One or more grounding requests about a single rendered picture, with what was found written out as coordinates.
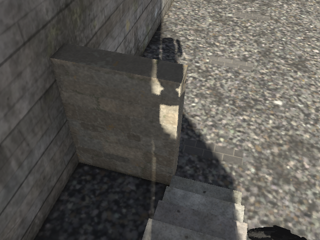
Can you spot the robot right hand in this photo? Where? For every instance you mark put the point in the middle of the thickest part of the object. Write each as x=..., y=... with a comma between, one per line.
x=272, y=233

